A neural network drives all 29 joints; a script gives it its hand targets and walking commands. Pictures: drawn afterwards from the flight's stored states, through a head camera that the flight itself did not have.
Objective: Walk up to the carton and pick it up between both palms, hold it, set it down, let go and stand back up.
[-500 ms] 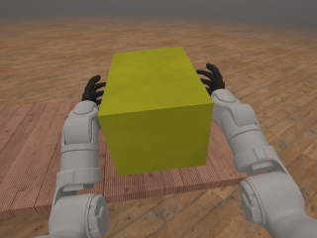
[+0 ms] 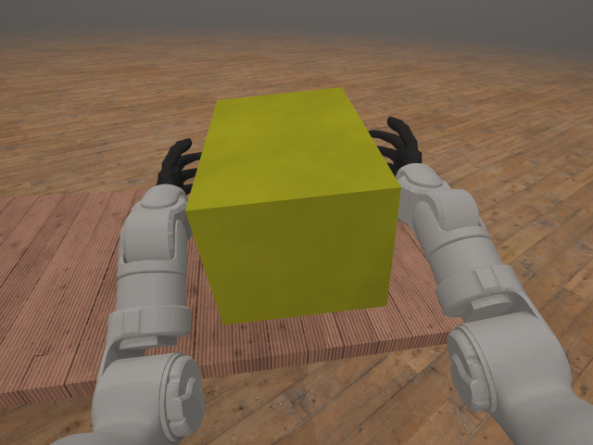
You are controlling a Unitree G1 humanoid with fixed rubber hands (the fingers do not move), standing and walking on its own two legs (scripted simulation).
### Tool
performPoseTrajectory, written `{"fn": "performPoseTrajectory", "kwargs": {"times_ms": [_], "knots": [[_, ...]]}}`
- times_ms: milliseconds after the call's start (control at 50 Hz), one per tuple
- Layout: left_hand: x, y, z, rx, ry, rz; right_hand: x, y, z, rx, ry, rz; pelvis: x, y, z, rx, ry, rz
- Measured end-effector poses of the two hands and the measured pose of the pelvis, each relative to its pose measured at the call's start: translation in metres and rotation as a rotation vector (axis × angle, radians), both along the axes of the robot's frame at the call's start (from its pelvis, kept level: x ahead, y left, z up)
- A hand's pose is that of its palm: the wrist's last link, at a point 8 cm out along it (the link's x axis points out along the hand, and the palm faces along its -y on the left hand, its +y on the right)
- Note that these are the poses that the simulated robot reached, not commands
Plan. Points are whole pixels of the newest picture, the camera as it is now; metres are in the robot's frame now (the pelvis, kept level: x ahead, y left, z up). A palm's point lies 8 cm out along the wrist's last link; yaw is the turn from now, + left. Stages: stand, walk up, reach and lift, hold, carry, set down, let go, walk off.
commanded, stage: hold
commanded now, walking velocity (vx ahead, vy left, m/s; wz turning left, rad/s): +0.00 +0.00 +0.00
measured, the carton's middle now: (290, 189) +0.42 +0.00 +0.22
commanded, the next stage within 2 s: set down in 0.78 s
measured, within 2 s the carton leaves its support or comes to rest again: neither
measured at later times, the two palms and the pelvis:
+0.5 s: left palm (171, 198) +0.37 +0.16 +0.24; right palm (402, 176) +0.37 -0.14 +0.26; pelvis +0.01 +0.00 +0.00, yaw +0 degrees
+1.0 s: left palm (172, 187) +0.38 +0.16 +0.24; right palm (400, 168) +0.38 -0.14 +0.27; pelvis +0.00 +0.00 +0.00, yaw +1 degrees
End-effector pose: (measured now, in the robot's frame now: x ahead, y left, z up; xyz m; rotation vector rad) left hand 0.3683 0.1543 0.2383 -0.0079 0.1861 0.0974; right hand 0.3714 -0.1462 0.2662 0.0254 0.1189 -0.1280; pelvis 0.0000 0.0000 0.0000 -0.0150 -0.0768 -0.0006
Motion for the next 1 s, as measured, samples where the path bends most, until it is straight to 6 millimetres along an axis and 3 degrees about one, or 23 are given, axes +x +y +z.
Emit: {"fn": "performPoseTrajectory", "kwargs": {"times_ms": [560,800,1000], "knots": [[-0.001,0.002,-0.003,-0.002,-0.006,0.001,-0.001,0.002,-0.004,0.016,-0.003,0.000,0.004,0.003,0.000,-0.003,-0.009,0.002],[-0.001,0.002,0.004,-0.003,-0.012,0.006,0.000,0.002,0.004,0.006,-0.008,0.004,0.001,0.001,0.000,-0.001,0.005,0.001],[0.014,0.003,0.005,-0.021,-0.080,-0.006,0.011,0.003,0.003,0.008,-0.081,-0.003,0.001,-0.002,0.001,0.004,-0.018,0.012]]}}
